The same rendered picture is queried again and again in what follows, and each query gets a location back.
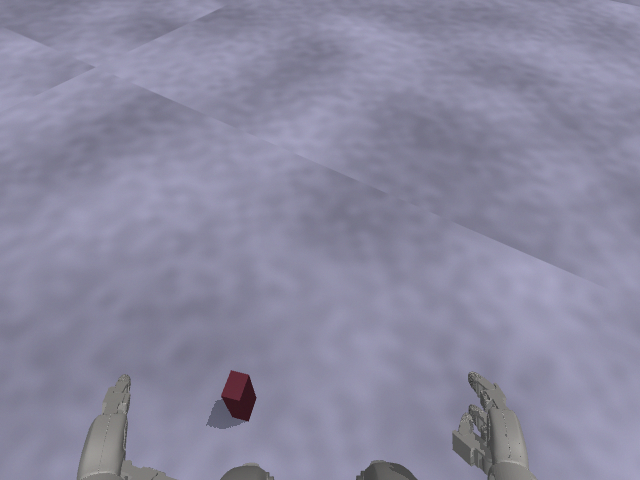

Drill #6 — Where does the carton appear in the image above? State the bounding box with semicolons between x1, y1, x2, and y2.
221;370;256;421

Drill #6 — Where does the left robot hand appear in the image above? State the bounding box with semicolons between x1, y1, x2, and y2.
77;374;177;480

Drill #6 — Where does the right robot arm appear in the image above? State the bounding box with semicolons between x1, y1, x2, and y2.
487;462;537;480

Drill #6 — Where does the right robot hand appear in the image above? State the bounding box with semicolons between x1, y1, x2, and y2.
452;371;529;475

